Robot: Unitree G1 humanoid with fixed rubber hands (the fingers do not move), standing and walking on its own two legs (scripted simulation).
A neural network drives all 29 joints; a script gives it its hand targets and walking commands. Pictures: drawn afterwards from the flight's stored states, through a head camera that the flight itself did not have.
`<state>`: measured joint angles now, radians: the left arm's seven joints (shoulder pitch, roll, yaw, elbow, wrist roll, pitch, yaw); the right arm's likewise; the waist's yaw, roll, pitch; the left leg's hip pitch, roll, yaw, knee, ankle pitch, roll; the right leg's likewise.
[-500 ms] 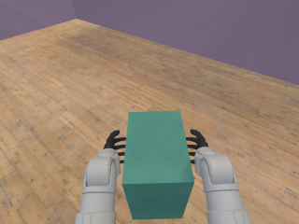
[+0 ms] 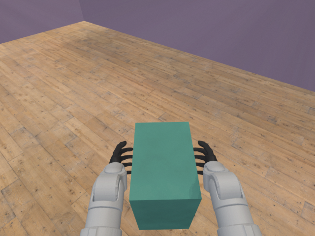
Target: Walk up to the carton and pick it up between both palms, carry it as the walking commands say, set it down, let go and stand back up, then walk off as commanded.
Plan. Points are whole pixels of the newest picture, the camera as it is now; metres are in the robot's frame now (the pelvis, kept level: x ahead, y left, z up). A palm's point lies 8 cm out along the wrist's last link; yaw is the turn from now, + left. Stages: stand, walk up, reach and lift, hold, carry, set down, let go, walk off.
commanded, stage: carry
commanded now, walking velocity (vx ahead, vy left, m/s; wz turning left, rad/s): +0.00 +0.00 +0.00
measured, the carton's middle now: (163, 177) +0.32 +0.00 -0.03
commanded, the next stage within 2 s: hold in 0.42 s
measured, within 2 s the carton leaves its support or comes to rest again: neither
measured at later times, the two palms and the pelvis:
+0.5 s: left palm (116, 172) +0.30 +0.13 +0.04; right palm (209, 170) +0.30 -0.12 +0.04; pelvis +0.00 +0.00 +0.01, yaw +0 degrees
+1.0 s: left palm (115, 170) +0.29 +0.12 +0.07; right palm (213, 168) +0.29 -0.12 +0.07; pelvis -0.02 +0.01 +0.01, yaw +3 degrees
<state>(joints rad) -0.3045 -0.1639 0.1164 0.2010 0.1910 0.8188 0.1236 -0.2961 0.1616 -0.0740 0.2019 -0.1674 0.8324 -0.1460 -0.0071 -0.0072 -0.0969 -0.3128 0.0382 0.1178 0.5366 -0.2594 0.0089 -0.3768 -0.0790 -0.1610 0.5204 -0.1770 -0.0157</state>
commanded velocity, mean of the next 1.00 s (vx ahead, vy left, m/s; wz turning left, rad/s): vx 0.00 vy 0.00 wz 0.00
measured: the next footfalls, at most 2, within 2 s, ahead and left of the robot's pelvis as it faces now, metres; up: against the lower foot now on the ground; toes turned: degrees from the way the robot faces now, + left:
none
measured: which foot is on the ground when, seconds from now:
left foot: down 0.00-1.00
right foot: down 0.00-1.00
